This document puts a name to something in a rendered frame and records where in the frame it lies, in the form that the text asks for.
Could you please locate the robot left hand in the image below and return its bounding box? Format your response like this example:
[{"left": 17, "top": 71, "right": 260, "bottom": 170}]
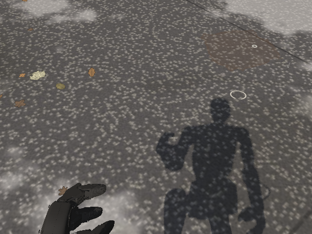
[{"left": 38, "top": 182, "right": 115, "bottom": 234}]

